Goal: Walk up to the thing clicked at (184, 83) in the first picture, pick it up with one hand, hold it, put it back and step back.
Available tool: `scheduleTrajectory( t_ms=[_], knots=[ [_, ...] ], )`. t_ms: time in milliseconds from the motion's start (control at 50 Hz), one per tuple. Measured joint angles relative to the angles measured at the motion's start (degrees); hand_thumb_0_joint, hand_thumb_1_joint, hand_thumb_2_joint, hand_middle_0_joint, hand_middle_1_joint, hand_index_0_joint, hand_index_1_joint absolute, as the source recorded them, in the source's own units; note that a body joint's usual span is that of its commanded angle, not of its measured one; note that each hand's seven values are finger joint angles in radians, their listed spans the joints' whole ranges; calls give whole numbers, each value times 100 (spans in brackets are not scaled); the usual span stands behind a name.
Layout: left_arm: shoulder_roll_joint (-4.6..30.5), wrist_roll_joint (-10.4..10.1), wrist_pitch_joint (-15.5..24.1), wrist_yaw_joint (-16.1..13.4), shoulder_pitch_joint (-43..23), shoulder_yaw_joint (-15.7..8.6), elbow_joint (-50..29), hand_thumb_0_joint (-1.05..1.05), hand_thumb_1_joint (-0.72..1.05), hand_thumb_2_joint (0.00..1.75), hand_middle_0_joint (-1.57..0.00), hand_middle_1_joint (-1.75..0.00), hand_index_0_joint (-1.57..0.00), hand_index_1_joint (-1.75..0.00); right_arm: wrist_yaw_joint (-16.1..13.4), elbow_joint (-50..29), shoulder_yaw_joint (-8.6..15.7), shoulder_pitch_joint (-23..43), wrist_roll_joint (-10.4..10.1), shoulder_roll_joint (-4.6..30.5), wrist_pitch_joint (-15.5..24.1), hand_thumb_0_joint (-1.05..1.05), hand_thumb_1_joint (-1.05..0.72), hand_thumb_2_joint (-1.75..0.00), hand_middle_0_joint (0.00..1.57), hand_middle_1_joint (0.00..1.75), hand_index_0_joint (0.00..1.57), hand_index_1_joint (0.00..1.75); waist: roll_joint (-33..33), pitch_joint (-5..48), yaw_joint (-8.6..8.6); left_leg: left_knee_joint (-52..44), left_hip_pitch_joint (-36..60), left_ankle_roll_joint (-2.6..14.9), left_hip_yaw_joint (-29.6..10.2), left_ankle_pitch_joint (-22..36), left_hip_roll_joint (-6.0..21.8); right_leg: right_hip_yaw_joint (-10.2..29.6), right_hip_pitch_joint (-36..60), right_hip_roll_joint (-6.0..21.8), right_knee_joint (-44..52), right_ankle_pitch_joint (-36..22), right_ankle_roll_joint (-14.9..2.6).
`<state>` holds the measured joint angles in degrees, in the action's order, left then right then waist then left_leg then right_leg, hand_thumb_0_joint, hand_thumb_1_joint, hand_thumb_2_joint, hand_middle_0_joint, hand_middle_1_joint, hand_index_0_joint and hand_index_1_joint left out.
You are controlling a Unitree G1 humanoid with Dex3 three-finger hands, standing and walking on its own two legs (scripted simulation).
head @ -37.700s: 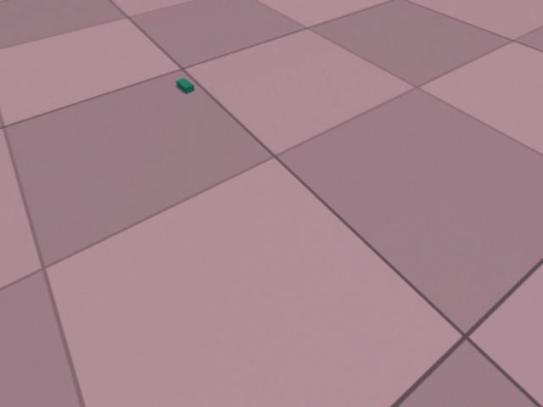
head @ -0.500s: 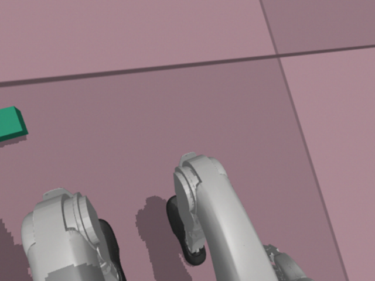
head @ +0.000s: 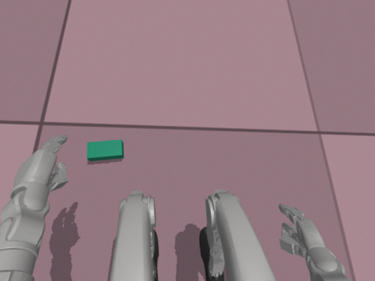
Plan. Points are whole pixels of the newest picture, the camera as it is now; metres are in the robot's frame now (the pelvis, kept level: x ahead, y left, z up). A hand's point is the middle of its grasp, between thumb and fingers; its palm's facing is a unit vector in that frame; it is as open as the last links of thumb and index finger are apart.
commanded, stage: home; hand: left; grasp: from above
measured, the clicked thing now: (105, 150) +0.52 +0.29 -0.47
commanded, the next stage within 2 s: none
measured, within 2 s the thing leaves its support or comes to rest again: neither
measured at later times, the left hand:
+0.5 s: hand (45, 208) +0.25 +0.21 +0.10, palm faces +0.13 -0.96 -0.26, open 7.4 cm
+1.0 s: hand (28, 234) +0.23 +0.19 +0.18, palm faces +0.17 -0.97 -0.20, open 7.4 cm
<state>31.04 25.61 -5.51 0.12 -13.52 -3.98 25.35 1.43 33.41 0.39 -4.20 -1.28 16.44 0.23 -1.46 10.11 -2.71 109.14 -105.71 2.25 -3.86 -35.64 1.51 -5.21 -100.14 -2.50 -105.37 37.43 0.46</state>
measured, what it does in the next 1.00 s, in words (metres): rises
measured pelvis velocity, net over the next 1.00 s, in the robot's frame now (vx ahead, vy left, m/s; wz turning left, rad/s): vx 0.09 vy -0.01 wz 0.12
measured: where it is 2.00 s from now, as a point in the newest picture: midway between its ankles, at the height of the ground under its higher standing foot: (181, 270)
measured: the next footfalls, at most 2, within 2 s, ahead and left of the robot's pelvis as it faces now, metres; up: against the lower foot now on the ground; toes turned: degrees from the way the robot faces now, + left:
none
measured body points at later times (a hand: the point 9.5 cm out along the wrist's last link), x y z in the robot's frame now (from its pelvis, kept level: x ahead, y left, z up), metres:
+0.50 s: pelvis +0.06 -0.01 +0.18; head +0.13 +0.02 +0.63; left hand +0.24 +0.26 +0.12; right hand +0.23 -0.23 +0.09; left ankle +0.09 +0.10 -0.46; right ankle +0.08 -0.12 -0.46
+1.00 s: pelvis +0.09 -0.01 +0.23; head +0.12 +0.00 +0.68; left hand +0.21 +0.24 +0.19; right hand +0.29 -0.23 +0.17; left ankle +0.09 +0.10 -0.46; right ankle +0.08 -0.12 -0.46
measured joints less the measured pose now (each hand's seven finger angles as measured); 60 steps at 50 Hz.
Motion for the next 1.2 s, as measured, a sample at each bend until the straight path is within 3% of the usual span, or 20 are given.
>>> scheduleTrajectory(
  t_ms=[260, 400, 500, 600, 760, 980, 1200],
  knots=[
    [-897, -1794, -928, -306, 1606, 51, -1091, 1, 90, 89, -22, -30, -21, -30, -434, -158, -276, -172, -155, -371, 487, 1, -90, -89, 20, 30, 20, 30, -47, 16, -74, -1905, 2354, -104, 13, 250, -65, 54, 2317, 39, 1880, -259, -72],
    [-1321, -2503, -1432, -419, 2447, 28, -1717, 1, 90, 90, -21, -30, -21, -30, -739, -114, -377, -648, -172, -419, 634, 1, -90, -89, 20, 30, 20, 30, -107, -13, -126, -3084, 3738, -141, 35, 440, -65, 100, 3685, 30, 3076, -479, -101],
    [-1581, -2869, -1687, -426, 3026, -1, -2170, 1, 91, 90, -21, -30, -21, -30, -971, -117, -387, -1004, -153, -404, 754, 1, -90, -89, 20, 30, 20, 30, -151, -16, -163, -3870, 4689, -158, 39, 576, -60, 121, 4640, 19, 3895, -642, -117],
    [-1752, -3022, -1875, -386, 3634, 68, -2711, 1, 91, 90, -21, -30, -21, -30, -1136, -223, -336, -1308, -119, -385, 873, 1, -90, -89, 20, 30, 20, 30, -177, 21, -154, -4566, 5534, -165, 65, 707, -52, 161, 5485, 10, 4622, -804, -122],
    [-1865, -2955, -2002, -267, 4301, 241, -3279, 1, 91, 90, -21, -30, -20, -30, -1218, -380, -243, -1388, -24, -356, 1049, 1, -90, -89, 20, 30, 20, 30, -235, 90, -56, -5157, 6346, -165, 92, 806, -73, 197, 6296, 29, 5222, -914, -120],
    [-1864, -2892, -2010, -111, 4190, 241, -3125, 1, 91, 90, -21, -30, -20, -30, -1186, -416, -284, -1116, 76, -345, 1257, 1, -90, -89, 20, 30, 20, 30, -143, -94, 90, -5245, 6542, -188, 57, 847, -120, 160, 6482, 74, 5243, -896, -136],
    [-1844, -2861, -1945, -122, 4185, 269, -3137, 2, 91, 90, -21, -30, -20, -30, -1161, -297, -277, -1177, 92, -338, 1281, 1, -90, -89, 21, 30, 20, 30, -128, -143, 81, -5253, 6600, -185, 87, 830, -115, 190, 6527, 72, 5245, -887, -133]
  ],
)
